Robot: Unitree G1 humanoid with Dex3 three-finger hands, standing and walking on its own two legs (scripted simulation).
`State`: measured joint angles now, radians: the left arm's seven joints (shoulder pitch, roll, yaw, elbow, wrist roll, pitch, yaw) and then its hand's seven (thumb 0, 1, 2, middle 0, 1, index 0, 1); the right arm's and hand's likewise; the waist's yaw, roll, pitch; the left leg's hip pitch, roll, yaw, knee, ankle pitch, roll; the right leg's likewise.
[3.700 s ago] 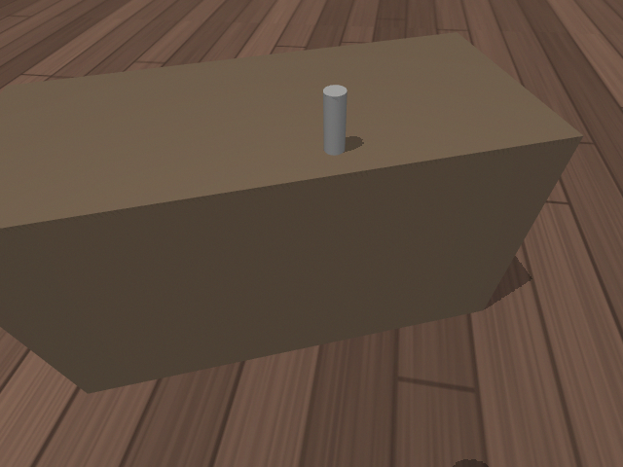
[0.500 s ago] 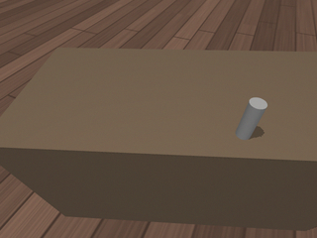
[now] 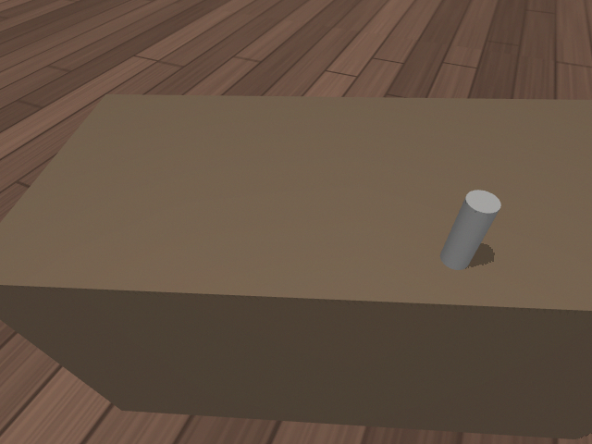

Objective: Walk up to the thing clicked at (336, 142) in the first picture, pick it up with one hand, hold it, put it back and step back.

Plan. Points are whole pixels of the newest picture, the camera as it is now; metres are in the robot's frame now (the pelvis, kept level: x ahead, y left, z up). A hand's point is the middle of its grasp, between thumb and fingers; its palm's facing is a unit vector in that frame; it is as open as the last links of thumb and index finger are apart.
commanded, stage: stand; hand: right
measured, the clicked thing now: (467, 232) +0.43 -0.22 +0.04
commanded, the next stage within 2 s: none
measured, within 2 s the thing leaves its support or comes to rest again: neither
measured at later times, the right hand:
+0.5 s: hand out of the picture +0.09 -0.26 -0.16, palm faces +0.00 +0.94 -0.34, open 7.4 cm
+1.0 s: hand out of the picture +0.08 -0.26 -0.16, palm faces -0.01 +0.94 -0.34, open 7.4 cm
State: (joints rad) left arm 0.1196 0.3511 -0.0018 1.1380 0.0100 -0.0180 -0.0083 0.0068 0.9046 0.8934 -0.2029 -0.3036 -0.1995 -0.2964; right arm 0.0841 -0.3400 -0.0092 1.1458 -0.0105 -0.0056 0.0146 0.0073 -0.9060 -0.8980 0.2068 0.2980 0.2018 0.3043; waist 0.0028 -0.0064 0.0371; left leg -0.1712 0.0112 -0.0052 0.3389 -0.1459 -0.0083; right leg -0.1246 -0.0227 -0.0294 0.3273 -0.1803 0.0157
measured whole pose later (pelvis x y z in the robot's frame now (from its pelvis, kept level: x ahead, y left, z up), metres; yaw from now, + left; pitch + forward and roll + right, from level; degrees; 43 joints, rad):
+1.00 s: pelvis +0.01 -0.01 +0.00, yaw +0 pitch -2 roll +0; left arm 0.12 0.36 -0.01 1.12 0.01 -0.01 -0.01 0.01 0.90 0.89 -0.20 -0.30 -0.20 -0.30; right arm 0.10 -0.35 0.00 1.15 -0.01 0.00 0.01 0.01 -0.91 -0.90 0.21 0.30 0.20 0.30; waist 0.00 0.00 0.04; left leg -0.13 0.02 0.00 0.32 -0.15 -0.02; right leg -0.09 -0.01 -0.03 0.32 -0.19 0.00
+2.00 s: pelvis +0.02 -0.01 +0.00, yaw -1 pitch -2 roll +0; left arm 0.12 0.36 -0.01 1.11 0.01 -0.01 0.00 0.01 0.90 0.89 -0.20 -0.30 -0.20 -0.30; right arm 0.11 -0.35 0.00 1.14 -0.01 0.00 0.00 0.01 -0.91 -0.90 0.21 0.30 0.20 0.30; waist 0.00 0.00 0.04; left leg -0.12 0.03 0.00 0.31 -0.16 -0.03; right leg -0.08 0.00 -0.02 0.31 -0.20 0.00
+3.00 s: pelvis +0.02 +0.00 -0.01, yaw -2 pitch -2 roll +0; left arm 0.24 0.25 0.13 0.64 -0.03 -0.07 0.07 -0.01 -0.51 0.03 -0.07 -0.06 -0.06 -0.05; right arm 0.44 -0.29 -0.21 0.00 0.06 -0.10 -0.05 -0.01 0.56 -0.04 0.05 0.06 0.05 0.06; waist -0.04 -0.05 0.02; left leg -0.15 0.03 0.03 0.43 -0.24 -0.01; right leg -0.12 -0.01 0.01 0.42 -0.26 0.01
